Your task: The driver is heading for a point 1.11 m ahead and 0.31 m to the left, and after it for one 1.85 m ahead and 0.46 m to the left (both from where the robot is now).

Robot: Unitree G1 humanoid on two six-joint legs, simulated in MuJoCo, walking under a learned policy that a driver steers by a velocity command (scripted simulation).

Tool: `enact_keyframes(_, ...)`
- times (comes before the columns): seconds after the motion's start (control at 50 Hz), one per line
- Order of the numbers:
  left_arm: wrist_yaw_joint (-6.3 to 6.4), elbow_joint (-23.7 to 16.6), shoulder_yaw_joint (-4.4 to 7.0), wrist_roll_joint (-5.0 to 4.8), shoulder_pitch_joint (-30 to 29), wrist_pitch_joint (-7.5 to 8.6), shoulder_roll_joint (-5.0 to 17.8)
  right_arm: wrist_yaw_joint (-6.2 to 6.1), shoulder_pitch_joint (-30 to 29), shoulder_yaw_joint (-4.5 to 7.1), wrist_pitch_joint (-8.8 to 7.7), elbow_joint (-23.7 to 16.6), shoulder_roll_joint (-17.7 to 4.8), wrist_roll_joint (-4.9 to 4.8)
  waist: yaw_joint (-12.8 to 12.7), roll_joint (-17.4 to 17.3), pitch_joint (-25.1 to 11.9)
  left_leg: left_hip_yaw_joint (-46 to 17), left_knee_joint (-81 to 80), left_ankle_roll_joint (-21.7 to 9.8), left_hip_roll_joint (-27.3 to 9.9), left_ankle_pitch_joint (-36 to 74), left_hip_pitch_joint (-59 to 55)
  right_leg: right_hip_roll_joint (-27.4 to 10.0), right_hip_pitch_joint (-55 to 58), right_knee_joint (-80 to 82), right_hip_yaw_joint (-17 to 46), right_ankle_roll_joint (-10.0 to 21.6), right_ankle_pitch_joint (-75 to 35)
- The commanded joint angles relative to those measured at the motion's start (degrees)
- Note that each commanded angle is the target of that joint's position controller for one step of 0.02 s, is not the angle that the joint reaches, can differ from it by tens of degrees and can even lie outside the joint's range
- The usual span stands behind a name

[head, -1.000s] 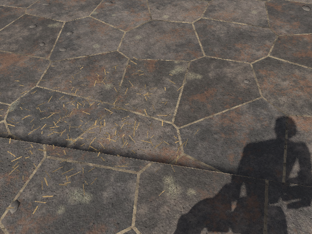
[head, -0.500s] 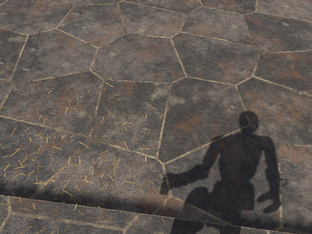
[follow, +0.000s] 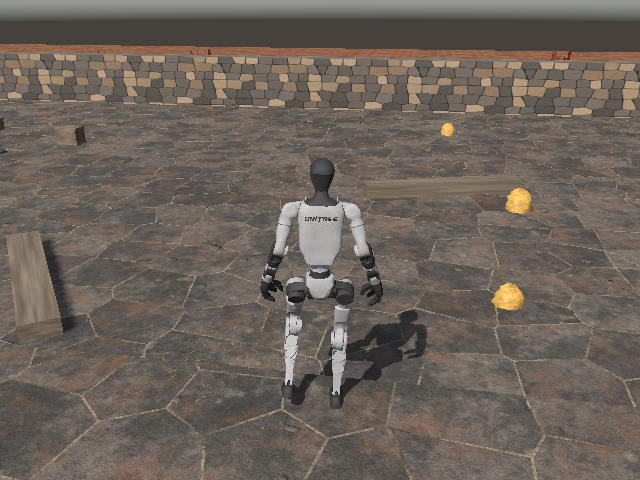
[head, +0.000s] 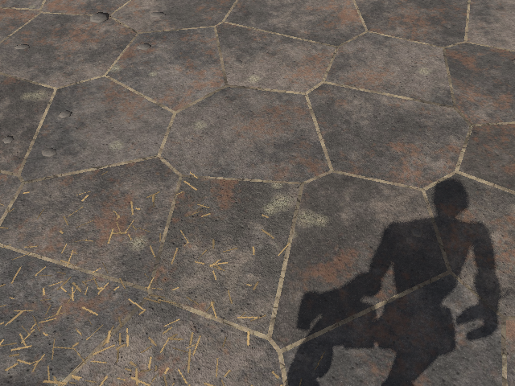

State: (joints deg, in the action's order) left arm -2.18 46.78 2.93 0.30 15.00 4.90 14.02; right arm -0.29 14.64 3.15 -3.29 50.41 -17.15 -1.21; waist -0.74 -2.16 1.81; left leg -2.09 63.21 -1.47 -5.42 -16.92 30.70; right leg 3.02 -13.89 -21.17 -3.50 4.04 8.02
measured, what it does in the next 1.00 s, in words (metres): goes down: left foot, then right foot 0.15 m lower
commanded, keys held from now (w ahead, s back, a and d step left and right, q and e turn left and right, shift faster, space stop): w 0.44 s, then no key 0.56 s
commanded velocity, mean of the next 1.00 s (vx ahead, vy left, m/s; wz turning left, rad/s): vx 0.33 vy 0.00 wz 0.00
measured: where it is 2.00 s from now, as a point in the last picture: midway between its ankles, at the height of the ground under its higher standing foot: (239, 301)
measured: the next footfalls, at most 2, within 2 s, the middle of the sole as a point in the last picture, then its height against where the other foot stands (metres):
left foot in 0.34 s outside the picture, level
right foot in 0.80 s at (287, 370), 0.15 m lower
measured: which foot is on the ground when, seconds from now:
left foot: up 0.00-0.32, down 0.34-0.80, up 0.82-1.00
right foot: down 0.00-0.36, up 0.38-0.78, down 0.80-1.00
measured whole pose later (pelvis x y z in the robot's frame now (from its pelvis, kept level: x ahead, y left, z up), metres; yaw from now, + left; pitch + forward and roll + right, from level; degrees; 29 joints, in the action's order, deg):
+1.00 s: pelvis +0.48 +0.05 -0.16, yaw +0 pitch +3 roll -1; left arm -1.1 51.5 0.5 1.4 9.0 1.1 9.2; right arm -3.3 15.6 1.6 -0.7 49.3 -10.0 -0.1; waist 2.6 -2.3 0.7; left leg -6.5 62.7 5.1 -5.3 -21.5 34.3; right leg 5.8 -21.9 -26.7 -0.7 5.3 7.8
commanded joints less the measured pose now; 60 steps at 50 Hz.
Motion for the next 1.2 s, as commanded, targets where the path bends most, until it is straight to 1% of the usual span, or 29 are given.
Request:
enact_keyframes(0.02,0.59,-2.25,2.0,0.06,-1.85,1.46,8.07,-0.64,1.49,1.09,0.58,-3.11,-3.39,0.58,1.85,5.26,-0.62,-2.64,-7.34,1.18,-3.82,6.8,4.88,-15.65,2.35,14.33,13.86,10.49,-7.44)
enact_keyframes(0.14,1.64,1.64,3.05,0.75,3.54,0.94,10.91,0.73,-3.03,1.2,-0.71,-3.42,-2.56,1.05,0.09,5.57,-5.04,0.6,-14.68,1.8,-0.87,27.69,-3.42,-14.5,3.54,11.33,6.23,9.91,-16.09)
enact_keyframes(0.26,1.89,2.66,2.71,-0.44,7.36,-1.03,8.94,3.7,-11.51,1.72,-1.55,-7.33,-3.69,0.29,-1.82,5.77,0.77,0.15,-15.03,-1.05,-2.22,10.57,13.89,-19.47,17.36,2.02,11.27,10.49,-16.41)
enact_keyframes(0.3,1.96,1.01,2.77,-0.88,3.24,-1.44,9.99,3.99,-5.45,2.34,-1.84,-5.77,-4.31,0.43,2.05,6.64,-1.41,4.55,-18.28,-2.37,1.63,7.56,-1.46,-17.29,9.01,-3.91,8.08,8.65,-26.14)
enact_keyframes(0.32,2.06,0.29,2.72,-1.41,0.22,-1.25,9.98,3.88,4.51,3.38,-2.38,-2.3,-5.6,0.48,7.39,6.53,-5.27,7.96,-20.35,-2.95,5.07,9.86,-17.15,-14.32,2.16,-14.07,5.59,7.22,-33.56)
enact_keyframes(0.34,2.28,-0.65,2.52,-1.65,-3.4,-0.45,9.77,3.56,16.94,4.68,-2.8,2.03,-8.05,0.93,13.96,3.66,-8.64,9.14,-24.28,-3.95,6.02,14.48,-31.39,-10.29,-6.57,-29.6,3.47,4.64,-32.24)
enact_keyframes(0.36,2.53,-1.95,1.59,-0.69,-2.13,0.78,4.79,3.03,19.81,4.84,-3.38,2.81,-11.82,0.98,12.74,-10.86,-7.29,-8.39,-31.61,-9.91,-5.99,16.9,-37.35,-2.11,-21.65,-56.66,2.21,0.5,11.53)
enact_keyframes(0.38,2.2,-2.05,0.5,-1.15,8.13,2.58,1.31,3.6,15.15,2.91,-3.91,-0.25,-9.97,0.8,4.94,-19.12,-12.25,-31.53,-36.81,-17.43,-14.21,23.79,-39.45,2.84,-30.35,-64.81,13.42,1.75,28.21)
enact_keyframes(0.4,2.13,-2.84,1.43,-3.57,5.29,2.94,4.93,4.0,13.51,2.88,-3.63,-0.07,-8.26,-0.74,5.01,-12.53,-8.27,-33.18,-42.08,-19.17,-16.66,20.15,-37.99,0.84,-36.77,-65.05,13.69,1.66,25.4)
enact_keyframes(0.42,2.49,-5.32,1.47,-4.1,-1.59,2.29,6.09,4.23,11.88,2.97,-3.52,0.17,-7.86,-0.74,4.62,-4.95,-4.13,-31.15,-41.99,-17.5,-16.61,12.54,-33.58,-1.8,-40.68,-62.71,12.71,2.37,21.21)
enact_keyframes(0.44,3.04,-5.74,1.66,-2.79,-3.75,0.97,6.21,4.17,7.11,2.3,-3.45,-0.86,-6.17,-0.41,2.56,2.17,-1.56,-26.2,-41.89,-15.6,-15.34,11.41,-26.15,-5.06,-37.79,-56.61,11.96,1.98,17.6)
enact_keyframes(0.5,2.0,-4.86,1.37,-0.82,-2.06,-1.24,4.78,2.46,1.79,1.75,-3.66,-1.58,-5.37,2.03,-0.99,0.88,-0.85,-16.23,-42.55,-14.06,-12.01,24.81,-14.13,-8.28,-26.99,-45.44,9.29,-0.29,7.32)
enact_keyframes(0.52,1.37,-5.91,1.91,-1.76,-5.41,-0.67,6.01,1.24,3.35,1.32,-4.21,-1.2,-4.08,1.69,-0.73,0.41,0.1,-11.59,-42.11,-10.71,-8.34,19.02,-15.89,-8.88,-29.05,-37.5,10.99,-0.03,-0.27)
enact_keyframes(0.58,-0.94,-7.5,0.5,1.08,-11.59,0.68,1.58,-2.4,6.93,0.98,-3.46,-0.12,-3.11,0.28,1.97,0.64,-1.36,0.06,-40.11,-7.37,-0.13,12.54,-8.06,-3.89,-15.51,-15.02,3.69,0.2,-31.48)
enact_keyframes(0.7,-3.03,-9.97,-0.55,-0.47,-18.92,-0.72,1.0,-3.24,13.33,0.63,-0.48,0.3,0.02,0.08,5.93,-0.21,-0.07,-1.45,-23.47,-5.69,-0.4,0.83,-14.0,-3.5,-12.34,-2.26,6.26,-0.52,-39.73)
enact_keyframes(0.74,-3.17,-8.13,-0.92,-0.83,-16.9,-0.2,1.22,-3.91,14.31,0.64,0.33,-0.27,0.76,0.08,6.27,0.77,1.28,-4.01,-15.07,-5.79,-1.01,0.96,-21.14,-6.73,-15.76,5.91,8.87,-1.28,-39.43)
enact_keyframes(0.78,-2.5,-2.14,-0.21,-0.8,-4.08,0.48,1.62,-3.67,14.06,0.52,1.41,0.17,1.67,0.41,1.42,2.93,-1.36,-2.45,0.07,-4.84,0.68,3.03,-18.05,-8.35,-2.72,15.56,6.58,-0.57,-47.73)
enact_keyframes(0.8,-2.18,1.6,0.72,0.23,4.51,0.03,3.69,-2.53,16.4,0.33,1.18,1.46,2.94,1.24,-1.07,8.52,-6.61,1.46,13.05,-3.17,4.84,-8.64,-7.7,-9.83,14.0,9.19,6.27,0.81,-61.95)
enact_keyframes(0.82,-2.19,3.03,0.61,1.48,10.02,-0.12,6.05,-1.21,20.52,-0.14,0.55,2.31,5.33,1.03,-2.41,16.27,-15.16,4.34,35.65,-0.03,9.07,-38.31,10.88,-18.07,36.06,-9.68,10.64,5.7,-90.46)
enact_keyframes(0.84,-1.2,2.34,0.92,0.99,8.87,-0.58,7.43,-0.74,22.02,-1.09,-0.91,0.36,2.61,-1.11,-3.06,16.28,-21.6,-9.21,39.99,0.39,8.02,-31.89,20.71,-26.31,44.19,-16.47,19.64,13.48,-85.96)
enact_keyframes(0.88,0.1,-1.49,0.63,-0.18,-1.29,-1.47,5.96,-0.88,16.15,0.43,-1.86,-0.97,-3.92,-0.96,-0.69,4.38,-21.51,-11.79,30.4,1.5,3.25,-17.16,21.43,-25.43,30.94,-9.31,20.77,16.66,-56.08)
enact_keyframes(0.92,1.28,-3.01,-0.9,0.86,-13.68,-2.09,2.9,-2.61,15.46,-0.33,1.3,-1.18,-0.41,0.13,7.47,0.45,-18.51,-7.56,22.46,5.84,-2.25,-7.97,8.74,-28.41,6.69,-1.65,28.91,19.03,-30.94)
enact_keyframes(0.94,1.33,-3.17,-1.11,1.1,-15.08,-2.3,2.78,-3.18,13.3,0.43,3.0,-0.67,-0.2,0.9,7.23,-1.99,-11.06,-6.42,11.22,7.82,-2.23,-2.28,2.67,-22.37,-5.26,2.67,22.13,17.11,-28.16)
enact_keyframes(0.96,1.3,-1.8,-0.8,1.26,-14.13,-2.63,3.3,-3.4,11.42,-0.18,3.54,-1.55,2.17,1.56,6.79,2.79,-8.24,-3.9,-3.02,8.18,-1.95,-2.09,-2.32,-16.27,-9.23,3.25,15.34,13.64,-24.97)
enact_keyframes(1.0,2.15,-0.09,-0.26,1.38,-9.42,-2.85,3.9,-3.92,5.93,-0.32,3.14,-2.81,2.76,1.69,3.12,9.28,-8.79,-1.71,-16.16,8.02,0.15,1.21,-11.01,-11.39,-9.8,3.1,10.99,9.98,-22.45)
enact_keyframes(1.04,2.29,1.85,-0.19,1.08,-6.06,-3.15,3.35,-3.85,6.47,0.03,3.38,-1.94,2.73,0.97,2.65,9.36,-10.66,-0.86,-22.91,7.37,1.72,5.35,-15.39,-11.63,-7.12,3.5,11.99,9.01,-12.68)
enact_keyframes(1.1,1.56,3.11,-0.99,0.54,-4.84,-3.46,0.45,-3.32,5.19,0.63,4.19,-2.32,1.84,3.07,3.51,6.16,-5.6,-2.49,-33.77,4.42,0.51,11.33,-21.99,-9.14,-10.93,5.28,14.45,2.82,12.37)
enact_keyframes(1.14,1.32,3.39,-0.56,1.04,-1.8,-3.42,0.87,-3.21,4.9,1.89,4.26,-2.76,-3.0,2.34,0.55,0.23,-2.0,-3.87,-33.38,1.82,-2.26,9.68,-23.67,-5.12,-14.39,5.01,13.11,-0.66,20.22)
enact_keyframes(1.2,2.72,2.67,0.14,0.34,-5.16,-4.34,2.35,-2.57,3.02,1.99,3.15,-1.35,0.65,2.22,1.84,-2.32,0.68,-2.62,-37.07,2.79,0.78,2.86,-15.31,-3.69,-7.21,1.8,9.15,-1.48,14.44)
Keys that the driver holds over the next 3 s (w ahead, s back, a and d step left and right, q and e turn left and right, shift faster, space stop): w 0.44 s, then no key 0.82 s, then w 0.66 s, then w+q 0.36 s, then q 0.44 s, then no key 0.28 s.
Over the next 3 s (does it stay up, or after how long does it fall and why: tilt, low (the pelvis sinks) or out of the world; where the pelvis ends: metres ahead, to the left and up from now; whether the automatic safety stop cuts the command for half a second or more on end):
stays up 1.16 0.21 -0.16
